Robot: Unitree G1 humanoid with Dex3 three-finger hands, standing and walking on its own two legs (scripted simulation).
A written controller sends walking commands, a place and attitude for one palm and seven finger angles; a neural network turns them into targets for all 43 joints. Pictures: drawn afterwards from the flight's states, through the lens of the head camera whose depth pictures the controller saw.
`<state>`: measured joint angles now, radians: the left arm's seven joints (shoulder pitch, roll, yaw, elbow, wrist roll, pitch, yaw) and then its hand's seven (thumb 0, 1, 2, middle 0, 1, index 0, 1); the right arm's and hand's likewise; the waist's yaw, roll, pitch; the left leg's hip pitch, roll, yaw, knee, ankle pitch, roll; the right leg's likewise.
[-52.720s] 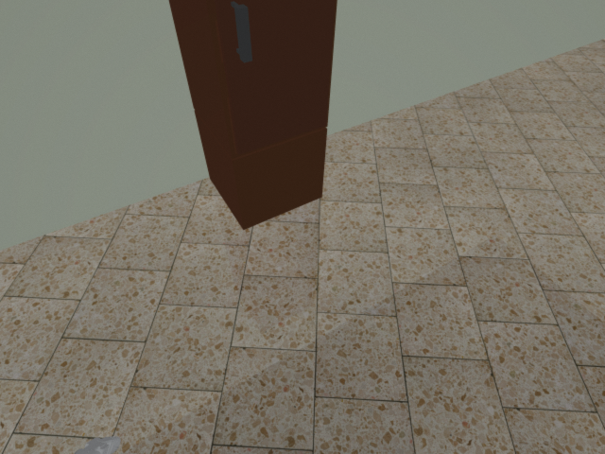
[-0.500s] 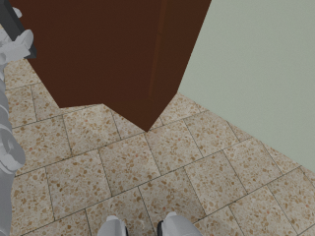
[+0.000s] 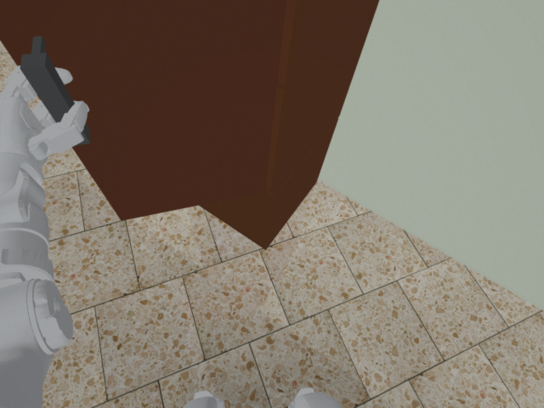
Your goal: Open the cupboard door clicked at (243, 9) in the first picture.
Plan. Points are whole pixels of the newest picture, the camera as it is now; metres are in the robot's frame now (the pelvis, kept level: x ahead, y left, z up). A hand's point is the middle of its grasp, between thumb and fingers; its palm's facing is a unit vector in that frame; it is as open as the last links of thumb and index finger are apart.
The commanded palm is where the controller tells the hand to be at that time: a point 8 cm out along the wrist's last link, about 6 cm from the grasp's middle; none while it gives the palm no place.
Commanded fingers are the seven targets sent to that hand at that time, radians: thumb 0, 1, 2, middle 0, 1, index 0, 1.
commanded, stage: pull the door open along its arc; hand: left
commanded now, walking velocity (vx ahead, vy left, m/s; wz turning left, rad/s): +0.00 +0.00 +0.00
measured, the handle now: (60, 93) +0.55 +0.26 +0.11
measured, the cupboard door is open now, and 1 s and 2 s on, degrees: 50 90 91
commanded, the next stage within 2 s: open thumb and fingers to let go in 0.68 s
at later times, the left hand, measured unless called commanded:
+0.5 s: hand (139, 195) +0.38 +0.14 +0.11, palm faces +0.52 -0.85 +0.01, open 6.5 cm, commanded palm +0.31 +0.15 +0.10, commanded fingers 0.00 0.90 0.90 -0.40 -1.35 -0.40 -1.35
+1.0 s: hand (188, 222) +0.34 +0.08 +0.11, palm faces +0.50 -0.86 -0.02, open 7.1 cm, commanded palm +0.29 +0.12 +0.10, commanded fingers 0.00 0.06 0.54 -0.34 -1.26 -0.34 -1.26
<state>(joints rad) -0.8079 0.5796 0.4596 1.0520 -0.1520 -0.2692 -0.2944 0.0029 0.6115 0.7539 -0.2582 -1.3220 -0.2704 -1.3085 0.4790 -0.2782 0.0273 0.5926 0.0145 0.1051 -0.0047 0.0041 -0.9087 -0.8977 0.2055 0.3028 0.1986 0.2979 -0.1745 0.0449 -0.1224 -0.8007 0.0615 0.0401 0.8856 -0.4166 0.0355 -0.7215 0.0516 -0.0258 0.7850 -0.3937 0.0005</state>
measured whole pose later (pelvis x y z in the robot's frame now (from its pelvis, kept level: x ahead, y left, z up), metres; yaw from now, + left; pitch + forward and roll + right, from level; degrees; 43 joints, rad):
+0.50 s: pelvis -0.01 -0.02 +0.01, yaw +5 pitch +9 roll -1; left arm -0.41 -0.03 0.08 0.47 0.02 -0.11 0.54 -0.02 0.64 0.80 -0.28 -1.31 -0.28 -1.31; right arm 0.22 -0.20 0.00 0.59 -0.04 0.05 0.02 0.01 -0.91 -0.90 0.20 0.30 0.20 0.30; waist -0.02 0.04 -0.13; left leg -0.60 0.01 0.00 0.81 -0.37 0.01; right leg -0.53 0.01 -0.07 0.77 -0.41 -0.02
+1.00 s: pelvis -0.02 -0.05 +0.01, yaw +6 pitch +6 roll +0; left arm -0.29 -0.07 -0.04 0.39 0.01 -0.11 0.58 -0.01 0.51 0.73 -0.34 -1.31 -0.33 -1.31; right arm 0.19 -0.20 0.00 0.65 -0.05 0.06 -0.03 0.01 -0.91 -0.90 0.20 0.30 0.20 0.30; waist -0.02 0.04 -0.10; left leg -0.52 0.02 -0.02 0.75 -0.33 -0.02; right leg -0.47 0.01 -0.09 0.76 -0.40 -0.06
